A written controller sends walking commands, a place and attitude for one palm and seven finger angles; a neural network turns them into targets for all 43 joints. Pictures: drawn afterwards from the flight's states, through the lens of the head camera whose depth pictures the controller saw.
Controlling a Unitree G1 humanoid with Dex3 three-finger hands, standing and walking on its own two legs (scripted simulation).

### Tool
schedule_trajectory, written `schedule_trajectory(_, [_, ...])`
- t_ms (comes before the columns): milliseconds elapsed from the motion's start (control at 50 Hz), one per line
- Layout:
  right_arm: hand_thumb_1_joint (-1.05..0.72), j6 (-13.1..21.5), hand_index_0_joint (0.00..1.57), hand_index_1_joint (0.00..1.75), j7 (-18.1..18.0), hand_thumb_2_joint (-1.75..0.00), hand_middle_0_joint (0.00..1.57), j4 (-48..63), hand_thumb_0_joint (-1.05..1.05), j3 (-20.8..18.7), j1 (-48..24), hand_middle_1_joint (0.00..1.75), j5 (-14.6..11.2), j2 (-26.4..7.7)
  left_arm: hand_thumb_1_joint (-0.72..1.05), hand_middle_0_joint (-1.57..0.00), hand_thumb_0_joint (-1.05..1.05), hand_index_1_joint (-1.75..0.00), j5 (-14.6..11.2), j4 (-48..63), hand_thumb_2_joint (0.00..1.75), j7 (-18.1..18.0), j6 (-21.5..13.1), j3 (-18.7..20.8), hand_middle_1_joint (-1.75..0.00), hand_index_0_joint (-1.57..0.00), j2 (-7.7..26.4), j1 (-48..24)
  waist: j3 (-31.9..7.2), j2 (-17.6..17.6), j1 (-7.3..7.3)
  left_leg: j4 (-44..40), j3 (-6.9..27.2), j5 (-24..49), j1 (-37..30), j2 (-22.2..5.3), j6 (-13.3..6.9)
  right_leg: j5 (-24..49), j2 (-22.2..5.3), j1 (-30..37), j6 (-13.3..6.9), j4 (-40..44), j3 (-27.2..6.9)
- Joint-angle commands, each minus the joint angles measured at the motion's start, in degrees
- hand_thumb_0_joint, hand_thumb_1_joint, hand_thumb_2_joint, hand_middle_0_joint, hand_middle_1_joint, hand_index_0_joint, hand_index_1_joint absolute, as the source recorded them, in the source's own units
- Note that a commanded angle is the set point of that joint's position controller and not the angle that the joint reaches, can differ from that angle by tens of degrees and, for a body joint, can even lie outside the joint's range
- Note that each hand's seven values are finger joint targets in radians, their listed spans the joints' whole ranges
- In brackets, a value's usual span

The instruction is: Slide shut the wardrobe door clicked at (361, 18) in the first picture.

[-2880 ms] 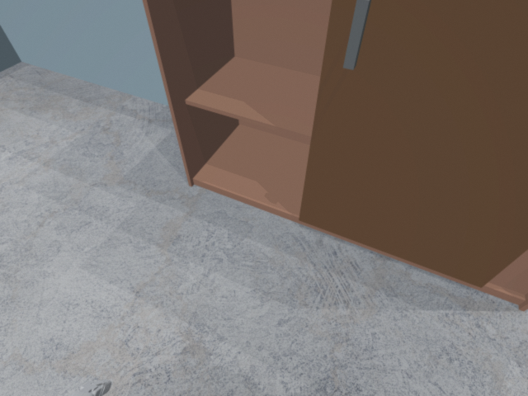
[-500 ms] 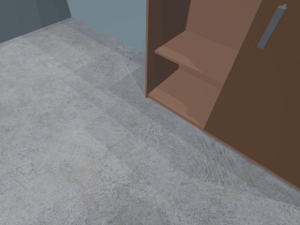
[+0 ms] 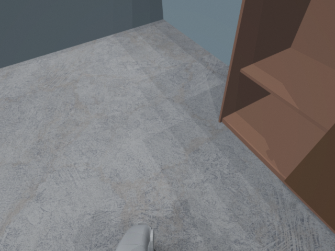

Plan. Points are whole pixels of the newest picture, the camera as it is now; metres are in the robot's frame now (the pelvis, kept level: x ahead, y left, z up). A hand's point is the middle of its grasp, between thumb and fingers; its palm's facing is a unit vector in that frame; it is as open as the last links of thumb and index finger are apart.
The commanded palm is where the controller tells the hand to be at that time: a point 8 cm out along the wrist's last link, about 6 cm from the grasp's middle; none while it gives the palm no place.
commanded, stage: walk to a spot facing it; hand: right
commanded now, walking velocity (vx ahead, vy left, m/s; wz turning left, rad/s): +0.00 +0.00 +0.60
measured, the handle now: out of the picture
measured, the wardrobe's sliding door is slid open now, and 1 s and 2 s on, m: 0.60 0.60 0.60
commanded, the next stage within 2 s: turn to face it in 1.06 s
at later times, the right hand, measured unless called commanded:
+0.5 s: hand (231, 218) +0.25 -0.15 -0.17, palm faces -0.23 +0.95 -0.20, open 7.4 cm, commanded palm none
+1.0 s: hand (211, 167) +0.42 -0.11 -0.18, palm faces -0.56 +0.80 -0.20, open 7.4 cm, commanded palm none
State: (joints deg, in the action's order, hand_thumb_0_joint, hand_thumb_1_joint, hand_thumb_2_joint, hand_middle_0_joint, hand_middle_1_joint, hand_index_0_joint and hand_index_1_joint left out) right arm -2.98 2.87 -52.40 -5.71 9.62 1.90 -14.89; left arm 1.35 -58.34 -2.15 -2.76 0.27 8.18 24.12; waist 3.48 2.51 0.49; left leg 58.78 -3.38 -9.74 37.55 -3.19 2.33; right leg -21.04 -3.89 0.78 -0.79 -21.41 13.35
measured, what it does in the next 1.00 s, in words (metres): walks ahead, turning left: left foot, then right foot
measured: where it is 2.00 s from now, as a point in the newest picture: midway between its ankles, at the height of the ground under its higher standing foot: (167, 245)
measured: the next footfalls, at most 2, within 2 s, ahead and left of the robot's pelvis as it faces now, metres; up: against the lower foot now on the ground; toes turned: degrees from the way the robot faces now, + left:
left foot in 0.16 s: +0.18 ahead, +0.11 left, +0.00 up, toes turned +12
right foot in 0.62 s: +0.26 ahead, -0.11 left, +0.00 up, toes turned +17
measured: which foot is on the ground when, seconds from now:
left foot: up 0.00-0.14, down 0.16-0.62, up 0.64-1.00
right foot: down 0.00-0.16, up 0.18-0.60, down 0.62-1.00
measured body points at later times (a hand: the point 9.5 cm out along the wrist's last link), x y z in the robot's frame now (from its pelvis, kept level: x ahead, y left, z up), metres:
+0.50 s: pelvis +0.13 +0.01 -0.01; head +0.15 +0.02 +0.44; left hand +0.17 +0.28 -0.14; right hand +0.26 -0.20 -0.15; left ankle +0.15 +0.10 -0.74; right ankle +0.20 -0.14 -0.69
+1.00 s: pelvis +0.23 +0.01 -0.01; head +0.28 +0.03 +0.44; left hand +0.09 +0.22 -0.15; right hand +0.45 -0.15 -0.16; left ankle +0.20 +0.15 -0.71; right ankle +0.22 -0.12 -0.74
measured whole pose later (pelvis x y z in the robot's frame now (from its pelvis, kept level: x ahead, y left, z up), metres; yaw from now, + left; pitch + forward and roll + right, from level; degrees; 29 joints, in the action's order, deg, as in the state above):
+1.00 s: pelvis +0.23 +0.01 -0.01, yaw +36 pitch +0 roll +1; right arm -3.9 2.4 -52.8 -5.7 9.8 1.7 -13.8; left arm 1.8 -55.2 -1.3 0.1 2.7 11.1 16.6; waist 6.2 0.8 0.5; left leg 47.7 -5.2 -19.4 27.7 -3.3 2.5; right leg -23.5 -8.1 -4.5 1.5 -29.4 18.1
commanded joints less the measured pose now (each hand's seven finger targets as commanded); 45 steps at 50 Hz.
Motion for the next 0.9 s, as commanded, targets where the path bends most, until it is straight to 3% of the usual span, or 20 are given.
schedule_trajectory(0, [-0.9,1.28,0.2,0.3,0.01,-0.9,0.2,6.32,0.0,1.33,-8.41,0.3,-0.4,1.01,0.9,-0.2,0.0,-0.3,0.16,1.38,0.9,-0.62,-0.43,2.98,-0.3,-0.2,9.68,4.37,4.09,-11.11,2.43,-11.53,-4.67,-2.38,0.3,1.82,-1.51,49.58,-13.01,1.26,-4.98,0.86,-3.05])
schedule_trajectory(60, [-0.9,1.69,0.2,0.3,-0.4,-0.9,0.2,6.0,0.0,1.01,-5.99,0.3,-0.23,-0.14,0.9,-0.2,0.0,-0.3,-0.06,1.57,0.9,-0.47,0.06,3.83,-0.3,-0.2,11.25,3.38,0.72,-11.67,0.64,-16.72,-5.88,-4.51,-7.62,4.05,-3.81,60.23,-14.37,2.49,-4.77,-6.56,-0.52])
schedule_trajectory(100, [-0.9,2.89,0.2,0.3,-0.98,-0.9,0.2,4.01,0.0,0.12,3.19,0.3,0.03,-3.17,0.9,-0.2,0.0,-0.3,-0.61,2.73,0.9,-0.1,0.34,4.34,-0.3,-0.2,12.45,1.95,-5.42,-9.63,-4.13,-24.82,-5.77,-1.36,-24.7,5.61,-5.29,60.17,-13.83,-3.12,-2.13,-22.32,0.42])
schedule_trajectory(120, [-0.9,3.66,0.2,0.3,-1.57,-0.9,0.2,1.95,0.0,-0.95,11.14,0.3,0.25,-7.56,0.9,-0.2,0.0,-0.3,-1.55,3.92,0.9,0.45,0.64,4.06,-0.3,-0.2,11.66,1.49,-11.83,-3.16,-8.01,-29.3,2.69,12.9,-42.96,-2.7,-8.75,40.75,-11.77,-16.1,0.97,-38.6,1.29])
schedule_trajectory(140, [-0.9,4.3,0.2,0.3,-2.42,-0.9,0.2,0.83,0.0,-1.89,16.31,0.3,-0.75,-13.41,0.9,-0.2,0.0,-0.3,-2.2,6.02,0.9,0.6,0.36,3.41,-0.3,-0.2,7.44,2.54,-20.44,8.97,-7.56,-30.16,31.8,39.12,-55.72,-21.68,-18.19,-13.92,-0.14,-33.67,4.79,-60.35,-0.79])
schedule_trajectory(160, [-0.9,3.68,0.2,0.3,-3.14,-0.9,0.2,1.08,0.0,-1.86,15.76,0.3,-2.08,-13.64,0.9,-0.2,0.0,-0.3,-1.41,7.83,0.9,-0.16,0.24,3.73,-0.3,-0.2,8.85,-2.79,-17.61,2.06,-8.11,-32.15,27.61,44.66,-50.99,-20.65,-20.76,-14.49,-1.34,-35.91,3.45,-61.61,-10.12])
schedule_trajectory(180, [-0.9,3.55,0.2,0.3,-3.34,-0.9,0.2,2.57,0.0,-1.64,11.35,0.3,-1.84,-12.91,0.9,-0.2,0.0,-0.3,-1.18,8.2,0.9,0.15,0.35,3.6,-0.3,-0.2,8.04,-2.52,-18.32,6.3,-5.74,-34.09,28.96,29.8,-48.15,-18.74,-19.75,-10.3,-3.03,-36.95,3.63,-62.47,-12.85])
schedule_trajectory(220, [-0.9,3.25,0.2,0.3,-3.97,-0.9,0.2,5.13,0.0,-0.38,2.28,0.3,-1.76,-8.34,0.9,-0.2,0.0,-0.3,-0.27,7.09,0.9,0.66,2.1,3.72,-0.3,-0.2,8.82,-5.67,-7.33,-1.34,-2.01,-41.66,23.4,3.63,-28.72,-14.17,-15.97,-2.66,-6.1,-33.68,4.05,-57.01,-13.1])
schedule_trajectory(280, [-0.9,3.93,0.2,0.3,-3.59,-0.9,0.2,5.08,0.0,0.14,-0.63,0.3,-0.77,-7.13,0.9,-0.2,0.0,-0.3,0.31,5.97,0.9,1.16,3.74,3.59,-0.3,-0.2,7.47,-3.42,-4.19,-1.28,1.39,-45.01,17.92,-5.66,-15.35,-9.09,-13.12,0.65,-5.55,-28.14,4.9,-48.4,-11.7])
schedule_trajectory(340, [-0.9,4.42,0.2,0.3,-2.94,-0.9,0.2,4.24,0.0,-0.07,0.84,0.3,-0.55,-7.16,0.9,-0.2,0.0,-0.3,0.44,7.23,0.9,1.73,3.46,3.8,-0.3,-0.2,7.4,-4.9,-4.61,3.12,1.21,-45.99,18.46,-12.3,-15.13,-6.31,-12.59,3.65,-4.38,-28.72,5.06,-42.06,-11.41])
schedule_trajectory(380, [-0.9,4.53,0.2,0.3,-2.52,-0.9,0.2,3.7,0.0,-0.24,3.31,0.3,-0.62,-7.17,0.9,-0.2,0.0,-0.3,0.47,8.78,0.9,1.95,2.95,3.86,-0.3,-0.2,7.88,-9.02,-4.75,3.63,-0.53,-45.64,20.31,-13.57,-17.88,-5.58,-12.46,3.47,-3.45,-30.1,5.29,-37.09,-11.41])
schedule_trajectory(500, [-0.9,3.82,0.2,0.3,-2.35,-0.9,0.2,4.24,0.0,-0.9,5.63,0.3,-0.45,-8.01,0.9,-0.2,0.0,-0.3,-0.57,12.14,0.9,1.65,1.38,3.56,-0.3,-0.2,7.55,-15.72,-4.39,5.89,-2.88,-41.44,25.31,-4.85,-20.66,-5.67,-12.84,-2.06,1.81,-22.68,4.53,-18.72,-10.57])
schedule_trajectory(540, [-0.9,3.35,0.2,0.3,-2.51,-0.9,0.2,4.7,0.0,-1.06,4.73,0.3,-0.88,-8.18,0.9,-0.2,0.0,-0.3,-0.79,11.42,0.9,0.94,1.12,3.45,-0.3,-0.2,8.09,-12.64,-5.9,5.97,-0.97,-37.27,25.01,0.94,-19.9,-4.01,-10.86,1.95,3.24,-14.7,4.29,-9.52,-10.04])
schedule_trajectory(560, [-0.9,3.11,0.2,0.3,-2.62,-0.9,0.2,5.08,0.0,-0.89,3.77,0.3,-1.15,-6.98,0.9,-0.2,0.0,-0.3,-0.81,10.39,0.9,0.44,0.76,3.63,-0.3,-0.2,9.33,-9.68,-7.45,4.2,0.63,-32.91,23.21,1.34,-15.48,-1.83,-8.42,5.38,1.49,-5.92,3.73,-2.15,-10.78])
schedule_trajectory(580, [-0.9,2.86,0.2,0.3,-2.46,-0.9,0.2,6.25,0.0,-0.31,3.8,0.3,-1.59,-3.81,0.9,-0.2,0.0,-0.3,-0.49,9.86,0.9,0.02,0.33,4.27,-0.3,-0.2,13.49,-6.36,-8.72,-6.18,2.35,-23.5,17.53,-7.18,-5.94,4.25,-5.36,2.84,-9.23,3.44,0.86,4.63,-21.28])
schedule_trajectory(600, [-0.9,3.05,0.2,0.3,-1.79,-0.9,0.2,7.16,0.0,0.18,4.47,0.3,-1.45,-1.8,0.9,-0.2,0.0,-0.3,-0.25,10.49,0.9,0.35,1.08,5.39,-0.3,-0.2,18.41,-5.09,-7.88,-18.78,2.5,-8.64,7.39,-24.75,3.27,8.21,-2.05,7.05,-23.14,5.86,-4.33,7.28,-33.68])
schedule_trajectory(620, [-0.9,2.65,0.2,0.3,-1.85,-0.9,0.2,6.28,0.0,-0.54,4.55,0.3,-0.49,-4.38,0.9,-0.2,0.0,-0.3,0.05,10.84,0.9,0.45,1.47,4.81,-0.3,-0.2,16.88,-7.45,-4.98,-15.86,2.25,-0.09,6.57,-23.77,1.94,3.96,-0.94,4.5,-25.48,-2.08,-6.65,8.24,-33.14])
schedule_trajectory(640, [-0.9,2.37,0.2,0.3,-1.43,-0.9,0.2,5.52,0.0,-1.22,3.81,0.3,-0.06,-4.64,0.9,-0.2,0.0,-0.3,0.21,11.34,0.9,0.32,1.29,4.15,-0.3,-0.2,14.3,-9.87,-1.41,-12.48,0.89,4.53,5.98,-20.07,1.23,3.16,-0.33,7.84,-21.85,-6.76,-6.15,8.37,-29.21])
schedule_trajectory(720, [-0.9,1.31,0.2,0.3,-0.7,-0.9,0.2,3.78,0.0,-0.76,6.15,0.3,-0.47,-2.3,0.9,-0.2,0.0,-0.3,0.0,10.98,0.9,-0.02,0.67,3.18,-0.3,-0.2,11.47,-11.66,-1.93,-11.31,-1.12,10.2,3.09,-11.98,-0.29,1.04,1.07,37.32,-14.77,-4.64,-3.94,2.54,-10.61])
schedule_trajectory(880, [-0.9,0.32,0.2,0.3,-0.47,-0.9,0.2,5.46,0.0,0.04,-1.9,0.3,-0.47,-0.02,0.9,-0.2,0.0,-0.3,0.16,7.17,0.9,0.13,1.27,4.55,-0.3,-0.2,12.31,-6.04,-1.12,-13.52,1.51,-5.8,-1.91,-9.12,-2.41,-0.4,1.0,41.61,-15.22,-0.47,-4.86,-0.28,-2.83])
